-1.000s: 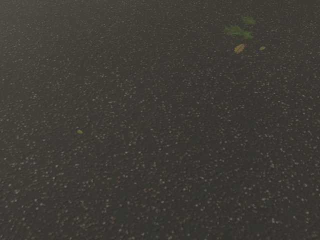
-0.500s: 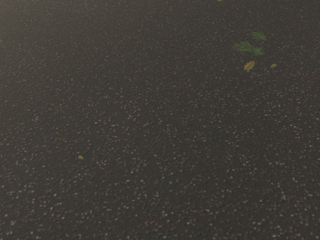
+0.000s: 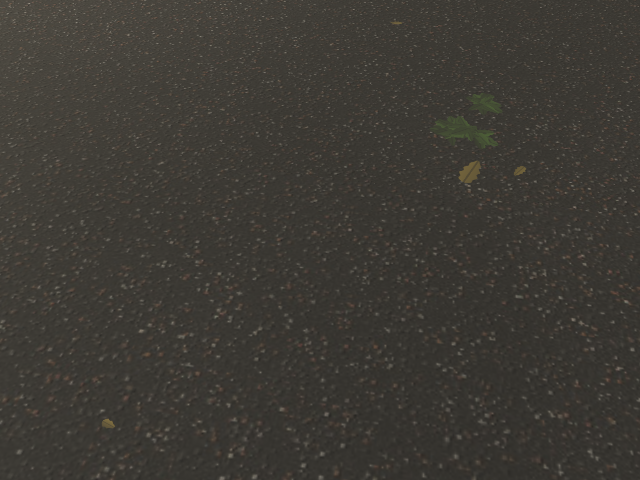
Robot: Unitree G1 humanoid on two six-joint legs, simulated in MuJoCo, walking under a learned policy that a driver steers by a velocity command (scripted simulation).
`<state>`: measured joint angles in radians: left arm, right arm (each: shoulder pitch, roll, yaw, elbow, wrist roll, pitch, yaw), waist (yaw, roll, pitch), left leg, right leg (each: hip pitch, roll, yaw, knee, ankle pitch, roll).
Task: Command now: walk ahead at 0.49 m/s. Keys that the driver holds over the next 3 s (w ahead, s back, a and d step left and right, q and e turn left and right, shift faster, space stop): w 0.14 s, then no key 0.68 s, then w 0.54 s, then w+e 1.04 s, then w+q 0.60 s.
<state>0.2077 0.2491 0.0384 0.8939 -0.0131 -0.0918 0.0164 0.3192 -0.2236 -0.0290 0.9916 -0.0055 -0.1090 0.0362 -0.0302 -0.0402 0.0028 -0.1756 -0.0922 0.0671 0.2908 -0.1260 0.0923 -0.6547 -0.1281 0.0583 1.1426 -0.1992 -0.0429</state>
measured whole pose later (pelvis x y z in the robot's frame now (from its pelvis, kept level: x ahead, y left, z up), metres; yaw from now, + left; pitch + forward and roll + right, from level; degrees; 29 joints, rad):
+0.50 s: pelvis +0.22 -0.08 -0.01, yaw +1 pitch +2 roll +0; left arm 0.17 0.21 0.02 0.91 0.03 -0.08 -0.02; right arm 0.23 -0.25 -0.03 0.97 0.00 -0.03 -0.03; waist -0.01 0.04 0.03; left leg -0.46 0.06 -0.04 0.94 -0.41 -0.03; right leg -0.35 0.03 -0.06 0.40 -0.08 -0.07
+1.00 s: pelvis +0.30 -0.06 -0.01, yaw +1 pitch +1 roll +0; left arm 0.26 0.22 0.04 1.03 -0.02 -0.05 0.01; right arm 0.32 -0.20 -0.05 1.07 0.03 -0.06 -0.03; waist -0.01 0.00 -0.01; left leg -0.24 0.03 -0.01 0.58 -0.36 0.01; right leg -0.29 0.02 -0.05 0.61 -0.38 -0.08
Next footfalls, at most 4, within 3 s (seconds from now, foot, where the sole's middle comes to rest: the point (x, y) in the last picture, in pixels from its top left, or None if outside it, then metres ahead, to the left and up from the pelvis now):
0.28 right None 0.34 -0.16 -0.78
0.64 left None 0.30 0.07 -0.78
1.54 left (287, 397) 0.71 0.08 -0.78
2.10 right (415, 317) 0.92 -0.24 -0.78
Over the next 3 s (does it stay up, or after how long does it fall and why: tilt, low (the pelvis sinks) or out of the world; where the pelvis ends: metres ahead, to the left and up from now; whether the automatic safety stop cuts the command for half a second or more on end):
stays up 1.25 -0.30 0.00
